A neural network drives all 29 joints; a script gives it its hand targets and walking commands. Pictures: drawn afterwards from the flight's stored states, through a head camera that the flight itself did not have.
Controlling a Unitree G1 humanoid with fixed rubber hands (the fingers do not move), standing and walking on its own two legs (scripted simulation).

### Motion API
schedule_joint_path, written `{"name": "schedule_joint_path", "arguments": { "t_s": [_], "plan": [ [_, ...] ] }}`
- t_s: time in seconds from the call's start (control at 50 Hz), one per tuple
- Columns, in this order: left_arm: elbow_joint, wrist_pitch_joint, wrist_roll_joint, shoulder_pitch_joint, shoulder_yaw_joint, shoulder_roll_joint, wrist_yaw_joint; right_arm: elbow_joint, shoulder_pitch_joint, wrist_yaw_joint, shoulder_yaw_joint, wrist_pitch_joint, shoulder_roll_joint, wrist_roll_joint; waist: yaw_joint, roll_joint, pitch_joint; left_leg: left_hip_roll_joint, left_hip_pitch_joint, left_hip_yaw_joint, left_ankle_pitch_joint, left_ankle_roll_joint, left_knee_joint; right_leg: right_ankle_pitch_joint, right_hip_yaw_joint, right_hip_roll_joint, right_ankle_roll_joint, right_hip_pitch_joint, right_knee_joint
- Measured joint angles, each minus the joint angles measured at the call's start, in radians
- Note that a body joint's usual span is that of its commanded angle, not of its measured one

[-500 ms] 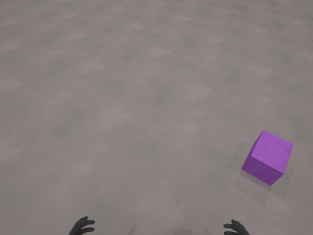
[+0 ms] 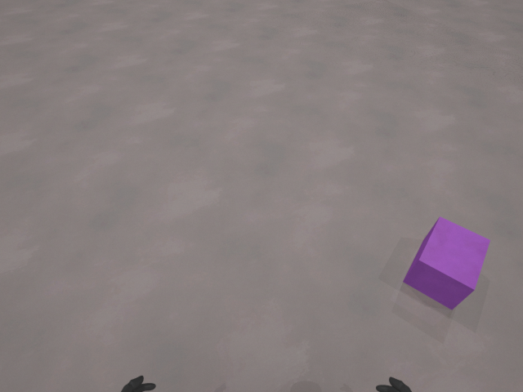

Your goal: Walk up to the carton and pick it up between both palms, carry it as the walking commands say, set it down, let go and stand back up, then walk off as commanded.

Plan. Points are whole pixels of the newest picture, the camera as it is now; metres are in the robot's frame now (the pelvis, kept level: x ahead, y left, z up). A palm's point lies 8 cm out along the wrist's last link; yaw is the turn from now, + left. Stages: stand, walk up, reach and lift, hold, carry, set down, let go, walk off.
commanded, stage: stand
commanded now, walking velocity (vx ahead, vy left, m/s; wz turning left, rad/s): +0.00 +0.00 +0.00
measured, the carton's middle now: (445, 261) +0.75 -0.79 -0.67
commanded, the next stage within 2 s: walk up in 1.54 s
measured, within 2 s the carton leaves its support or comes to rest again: neither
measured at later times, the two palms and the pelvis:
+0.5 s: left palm out of the picture +0.10 +0.23 -0.11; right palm out of the picture +0.09 -0.23 -0.11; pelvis +0.01 +0.00 +0.00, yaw +0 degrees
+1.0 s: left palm out of the picture +0.06 +0.23 -0.12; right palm out of the picture +0.05 -0.24 -0.12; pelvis +0.01 +0.00 +0.01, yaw +0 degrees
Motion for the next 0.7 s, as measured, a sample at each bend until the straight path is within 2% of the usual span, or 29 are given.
{"name": "schedule_joint_path", "arguments": {
  "t_s": [0.7],
  "plan": [
    [0.112, -0.003, -0.007, 0.022, 0.016, -0.002, 0.015, 0.110, 0.029, -0.014, -0.014, -0.006, -0.005, 0.008, -0.001, 0.001, 0.013, 0.002, 0.054, -0.005, 0.020, -0.006, -0.067, 0.017, -0.001, 0.003, -0.006, 0.052, -0.062]
  ]
}}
